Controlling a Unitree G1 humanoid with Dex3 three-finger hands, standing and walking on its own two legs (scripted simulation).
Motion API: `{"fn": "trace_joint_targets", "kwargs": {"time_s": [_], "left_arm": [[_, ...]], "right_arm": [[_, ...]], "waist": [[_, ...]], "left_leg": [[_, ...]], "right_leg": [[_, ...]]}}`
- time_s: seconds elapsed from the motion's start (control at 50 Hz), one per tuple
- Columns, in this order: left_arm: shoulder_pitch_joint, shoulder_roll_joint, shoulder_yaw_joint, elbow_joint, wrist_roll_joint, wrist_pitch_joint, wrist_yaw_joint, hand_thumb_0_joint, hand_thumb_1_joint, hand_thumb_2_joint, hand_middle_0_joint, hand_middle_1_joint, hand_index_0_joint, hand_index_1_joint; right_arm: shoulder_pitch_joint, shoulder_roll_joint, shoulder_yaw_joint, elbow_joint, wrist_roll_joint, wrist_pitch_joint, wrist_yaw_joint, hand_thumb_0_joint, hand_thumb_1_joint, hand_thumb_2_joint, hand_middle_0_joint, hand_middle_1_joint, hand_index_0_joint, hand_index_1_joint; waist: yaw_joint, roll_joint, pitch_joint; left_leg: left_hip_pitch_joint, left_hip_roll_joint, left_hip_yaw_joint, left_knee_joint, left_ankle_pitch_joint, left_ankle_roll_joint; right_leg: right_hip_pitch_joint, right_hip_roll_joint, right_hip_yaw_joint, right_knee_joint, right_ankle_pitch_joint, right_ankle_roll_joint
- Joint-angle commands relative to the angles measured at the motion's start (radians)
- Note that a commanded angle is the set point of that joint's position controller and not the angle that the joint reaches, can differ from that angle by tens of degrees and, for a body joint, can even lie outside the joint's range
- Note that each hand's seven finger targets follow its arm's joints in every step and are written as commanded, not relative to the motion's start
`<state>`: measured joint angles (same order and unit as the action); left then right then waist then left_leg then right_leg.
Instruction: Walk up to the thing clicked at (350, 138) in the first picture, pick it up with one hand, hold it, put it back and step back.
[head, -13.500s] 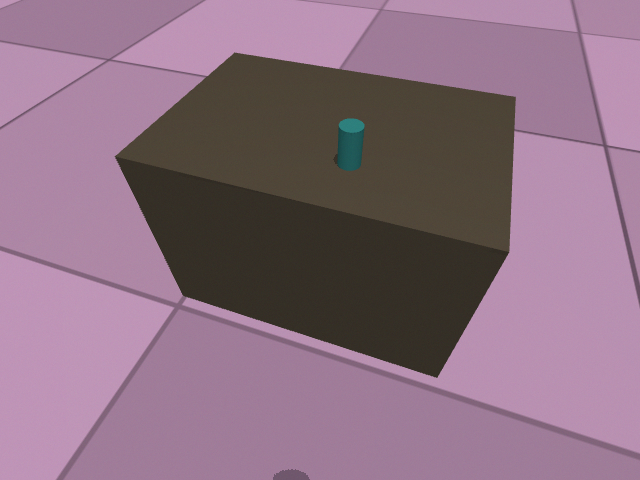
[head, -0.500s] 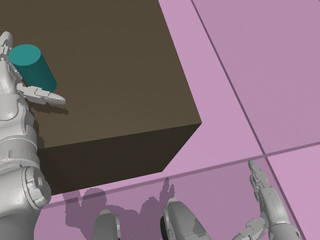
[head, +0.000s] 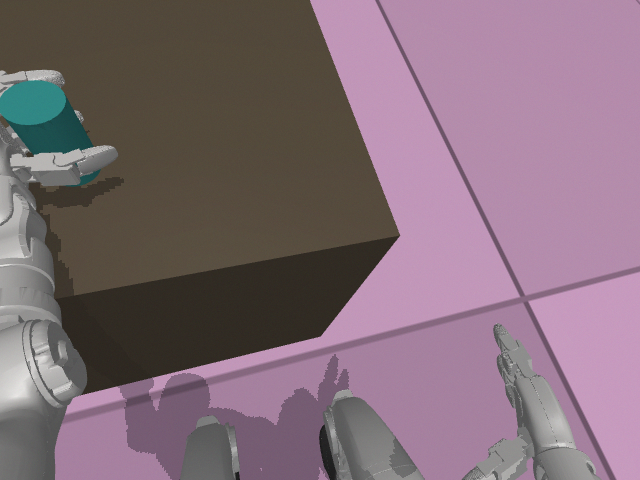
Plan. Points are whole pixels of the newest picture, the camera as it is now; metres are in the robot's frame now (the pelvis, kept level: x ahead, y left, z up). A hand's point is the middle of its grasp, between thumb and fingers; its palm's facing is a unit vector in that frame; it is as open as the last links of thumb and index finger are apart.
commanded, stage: close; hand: left
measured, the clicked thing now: (56, 137) +0.54 +0.23 +0.04
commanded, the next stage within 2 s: settle in 0.12 s
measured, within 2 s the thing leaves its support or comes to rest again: leaves its support in 0.48 s
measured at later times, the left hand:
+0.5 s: hand (54, 148) +0.51 +0.23 +0.06, palm faces +0.23 -0.97 -0.01, open 8.3 cm
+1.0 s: hand (37, 121) +0.51 +0.22 +0.10, palm faces +0.23 -0.97 +0.00, open 8.3 cm
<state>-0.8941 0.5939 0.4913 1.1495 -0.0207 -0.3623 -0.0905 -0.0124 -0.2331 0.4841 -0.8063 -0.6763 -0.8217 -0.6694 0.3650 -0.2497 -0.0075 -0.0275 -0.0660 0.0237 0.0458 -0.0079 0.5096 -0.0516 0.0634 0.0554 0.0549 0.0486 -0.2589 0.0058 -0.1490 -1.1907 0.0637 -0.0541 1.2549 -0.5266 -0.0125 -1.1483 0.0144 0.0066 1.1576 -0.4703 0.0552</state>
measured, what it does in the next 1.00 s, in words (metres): stands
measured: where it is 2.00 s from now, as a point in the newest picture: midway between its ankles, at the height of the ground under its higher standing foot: outside the picture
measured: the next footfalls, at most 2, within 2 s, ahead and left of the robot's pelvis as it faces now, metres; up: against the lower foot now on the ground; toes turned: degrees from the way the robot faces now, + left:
none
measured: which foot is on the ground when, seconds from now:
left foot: down 0.00-1.00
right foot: down 0.00-1.00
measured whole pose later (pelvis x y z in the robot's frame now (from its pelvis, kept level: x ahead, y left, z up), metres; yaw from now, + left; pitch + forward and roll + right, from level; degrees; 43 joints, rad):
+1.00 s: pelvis +0.01 -0.01 +0.03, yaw +1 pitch +21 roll -3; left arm -0.80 0.49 0.44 1.04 -0.06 -0.31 -0.07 0.00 -0.23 1.15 -0.77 -1.11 -0.82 -1.13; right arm 0.37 -0.24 -0.03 0.04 -0.04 0.05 0.02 -0.01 0.53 -0.06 0.06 0.06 0.05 0.05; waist -0.19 0.00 -0.13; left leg -0.98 0.06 -0.04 1.11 -0.49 -0.02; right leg -0.95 0.00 0.01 1.04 -0.45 0.05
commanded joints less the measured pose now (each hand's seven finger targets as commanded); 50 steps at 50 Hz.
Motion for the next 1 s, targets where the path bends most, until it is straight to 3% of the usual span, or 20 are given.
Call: {"fn": "trace_joint_targets", "kwargs": {"time_s": [0.0, 0.04, 0.08, 0.14, 0.16, 0.2, 0.24, 0.3, 0.38, 0.42, 0.52, 0.54, 0.6, 0.66, 0.72, 0.74, 0.76, 0.8, 0.88, 0.98], "left_arm": [[-0.387, 0.241, 0.013, -0.252, -0.016, -0.069, 0.033, 0.000, 0.065, 0.794, -1.111, -1.013, -1.130, -1.000], [-0.406, 0.197, -0.015, -0.308, -0.017, -0.079, 0.044, 0.000, 0.143, 0.860, -1.173, -1.071, -1.188, -1.061], [-0.323, 0.126, -0.050, -0.247, -0.007, -0.072, 0.042, 0.000, 0.227, 0.910, -1.238, -1.129, -1.253, -1.118], [-0.332, 0.220, 0.013, -0.328, -0.012, -0.087, 0.052, 0.000, 0.329, 1.122, -1.325, -1.286, -1.334, -1.284], [-0.343, 0.191, -0.006, -0.351, -0.020, -0.093, 0.043, 0.000, 0.350, 1.173, -1.339, -1.324, -1.350, -1.322], [-0.283, 0.187, 0.010, -0.294, -0.028, -0.087, 0.034, 0.000, 0.380, 1.231, -1.367, -1.381, -1.379, -1.377], [-0.270, 0.163, -0.006, -0.270, -0.028, -0.086, 0.027, 0.000, 0.463, 1.325, -1.297, -1.376, -1.295, -1.394], [-0.345, 0.168, -0.023, -0.369, -0.030, -0.098, 0.021, 0.000, 0.516, 1.351, -1.305, -1.383, -1.301, -1.402], [-0.331, 0.169, -0.017, -0.340, -0.052, -0.086, 0.010, 0.000, 0.355, 1.378, -1.366, -1.466, -1.364, -1.486], [-0.389, 0.216, 0.001, -0.438, -0.054, -0.089, 0.018, 0.000, 0.334, 1.373, -1.362, -1.466, -1.361, -1.486], [-0.337, 0.149, -0.044, -0.368, -0.052, -0.060, 0.026, 0.000, 0.271, 1.372, -1.342, -1.464, -1.343, -1.484], [-0.395, 0.192, -0.030, -0.456, -0.052, -0.067, 0.031, 0.000, 0.289, 1.371, -1.350, -1.465, -1.350, -1.485], [-0.360, 0.148, -0.040, -0.356, -0.052, -0.047, 0.028, 0.000, 0.268, 1.365, -1.353, -1.468, -1.357, -1.486], [-0.356, 0.180, -0.022, -0.361, -0.044, -0.039, 0.033, 0.000, 0.291, 1.367, -1.333, -1.457, -1.339, -1.472], [-0.323, 0.106, -0.062, -0.285, -0.047, -0.024, 0.021, 0.000, 0.269, 1.363, -1.335, -1.457, -1.342, -1.472], [-0.373, 0.160, -0.030, -0.380, -0.054, -0.035, 0.022, 0.000, 0.270, 1.372, -1.342, -1.469, -1.351, -1.483], [-0.361, 0.174, -0.022, -0.347, -0.051, -0.030, 0.022, 0.000, 0.278, 1.370, -1.345, -1.470, -1.355, -1.482], [-0.368, 0.137, -0.041, -0.339, -0.060, -0.029, 0.013, 0.000, 0.252, 1.379, -1.357, -1.482, -1.367, -1.496], [-0.393, 0.187, -0.019, -0.371, -0.059, -0.032, 0.023, 0.000, 0.254, 1.384, -1.362, -1.487, -1.371, -1.502], [-0.389, 0.167, -0.042, -0.358, -0.060, -0.025, 0.020, 0.000, 0.281, 1.396, -1.363, -1.496, -1.373, -1.509]], "right_arm": [[0.023, -0.191, -0.151, -0.180, 0.006, -0.052, -0.026, 0.000, 0.522, -0.047, 0.049, 0.050, 0.049, 0.050], [0.043, -0.160, -0.133, -0.142, 0.005, -0.051, -0.025, 0.000, 0.524, -0.047, 0.049, 0.050, 0.049, 0.050], [0.033, -0.141, -0.121, -0.129, 0.008, -0.049, -0.021, 0.000, 0.522, -0.047, 0.049, 0.050, 0.049, 0.050], [0.014, -0.152, -0.119, -0.158, 0.011, -0.052, -0.016, 0.000, 0.529, -0.050, 0.048, 0.049, 0.048, 0.049], [0.032, -0.126, -0.095, -0.142, 0.009, -0.048, -0.013, 0.000, 0.531, -0.050, 0.048, 0.049, 0.048, 0.049], [0.033, -0.141, -0.120, -0.129, 0.013, -0.043, -0.015, 0.000, 0.536, -0.049, 0.048, 0.049, 0.048, 0.049], [0.030, -0.156, -0.132, -0.125, 0.011, -0.046, -0.013, 0.000, 0.534, -0.057, 0.049, 0.050, 0.049, 0.050], [0.034, -0.152, -0.130, -0.169, 0.009, -0.050, -0.016, 0.000, 0.535, -0.057, 0.049, 0.050, 0.049, 0.050], [0.023, -0.161, -0.137, -0.160, 0.018, -0.045, -0.025, 0.000, 0.527, -0.059, 0.049, 0.050, 0.049, 0.050], [0.031, -0.157, -0.134, -0.154, 0.018, -0.042, -0.029, 0.000, 0.527, -0.058, 0.049, 0.050, 0.049, 0.050], [0.029, -0.147, -0.119, -0.156, 0.020, -0.032, -0.038, 0.000, 0.531, -0.057, 0.049, 0.050, 0.049, 0.050], [0.044, -0.137, -0.112, -0.122, 0.021, -0.029, -0.039, 0.000, 0.530, -0.058, 0.049, 0.050, 0.049, 0.050], [0.021, -0.140, -0.126, -0.121, 0.022, -0.027, -0.038, 0.000, 0.533, -0.056, 0.049, 0.050, 0.049, 0.050], [0.044, -0.144, -0.129, -0.085, 0.021, -0.023, -0.036, 0.000, 0.544, -0.053, 0.049, 0.050, 0.049, 0.050], [0.011, -0.133, -0.118, -0.121, 0.023, -0.028, -0.030, 0.000, 0.542, -0.053, 0.049, 0.050, 0.049, 0.050], [0.037, -0.128, -0.114, -0.088, 0.025, -0.027, -0.031, 0.000, 0.546, -0.052, 0.049, 0.050, 0.049, 0.050], [0.010, -0.130, -0.114, -0.102, 0.027, -0.029, -0.031, 0.000, 0.546, -0.052, 0.049, 0.050, 0.049, 0.050], [-0.003, -0.133, -0.113, -0.125, 0.026, -0.031, -0.031, 0.000, 0.544, -0.053, 0.049, 0.050, 0.049, 0.050], [0.008, -0.147, -0.128, -0.100, 0.027, -0.030, -0.037, 0.000, 0.545, -0.053, 0.049, 0.050, 0.049, 0.050], [0.016, -0.145, -0.127, -0.095, 0.031, -0.030, -0.045, 0.000, 0.543, -0.053, 0.049, 0.050, 0.049, 0.050]], "waist": [[0.015, 0.240, -0.589], [0.014, 0.266, -0.570], [0.015, 0.234, -0.497], [0.045, 0.233, -0.529], [0.043, 0.259, -0.559], [0.042, 0.222, -0.507], [0.026, 0.201, -0.486], [0.018, 0.242, -0.592], [0.033, 0.207, -0.567], [0.053, 0.246, -0.610], [0.047, 0.194, -0.556], [0.057, 0.230, -0.555], [0.050, 0.187, -0.489], [0.054, 0.202, -0.474], [0.049, 0.148, -0.450], [0.064, 0.182, -0.479], [0.071, 0.183, -0.484], [0.063, 0.178, -0.501], [0.074, 0.172, -0.506], [0.072, 0.166, -0.510]], "left_leg": [[0.470, -0.017, 0.006, -0.162, 0.388, 0.007], [0.494, -0.018, 0.009, -0.156, 0.418, 0.006], [0.464, -0.017, 0.006, -0.167, 0.397, 0.006], [0.469, -0.017, 0.005, -0.179, 0.402, 0.003], [0.494, -0.016, 0.007, -0.174, 0.442, 0.000], [0.474, -0.016, 0.005, -0.173, 0.451, 0.003], [0.468, -0.014, 0.004, -0.171, 0.441, 0.006], [0.536, -0.018, 0.010, -0.162, 0.480, 0.006], [0.510, -0.022, 0.014, -0.181, 0.429, 0.010], [0.552, -0.024, 0.017, -0.184, 0.453, 0.006], [0.548, -0.023, 0.020, -0.205, 0.467, 0.009], [0.557, -0.026, 0.024, -0.204, 0.463, 0.009], [0.531, -0.025, 0.026, -0.223, 0.416, 0.012], [0.555, -0.026, 0.028, -0.236, 0.410, 0.011], [0.543, -0.023, 0.024, -0.251, 0.393, 0.013], [0.550, -0.023, 0.025, -0.254, 0.423, 0.010], [0.562, -0.023, 0.023, -0.260, 0.422, 0.007], [0.581, -0.017, 0.017, -0.263, 0.444, 0.004], [0.558, -0.023, 0.026, -0.273, 0.410, 0.009], [0.596, -0.024, 0.031, -0.278, 0.427, 0.010]], "right_leg": [[0.276, 0.026, -0.050, -0.105, 0.301, -0.069], [0.254, 0.024, -0.049, -0.104, 0.318, -0.070], [0.229, 0.025, -0.055, -0.108, 0.296, -0.073], [0.274, 0.024, -0.056, -0.110, 0.301, -0.074], [0.286, 0.022, -0.055, -0.104, 0.326, -0.075], [0.278, 0.024, -0.055, -0.107, 0.336, -0.072], [0.270, 0.025, -0.053, -0.113, 0.335, -0.070], [0.300, 0.019, -0.045, -0.116, 0.372, -0.069], [0.340, 0.017, -0.040, -0.131, 0.356, -0.065], [0.356, 0.013, -0.036, -0.134, 0.367, -0.065], [0.384, 0.012, -0.036, -0.154, 0.398, -0.063], [0.385, 0.009, -0.030, -0.158, 0.397, -0.060], [0.371, 0.011, -0.033, -0.181, 0.361, -0.060], [0.358, 0.011, -0.034, -0.191, 0.344, -0.062], [0.367, 0.015, -0.042, -0.205, 0.331, -0.060], [0.389, 0.013, -0.041, -0.198, 0.357, -0.063], [0.387, 0.013, -0.043, -0.197, 0.344, -0.066], [0.391, 0.016, -0.047, -0.197, 0.351, -0.067], [0.422, 0.011, -0.037, -0.208, 0.346, -0.063], [0.430, 0.011, -0.034, -0.221, 0.360, -0.061]]}}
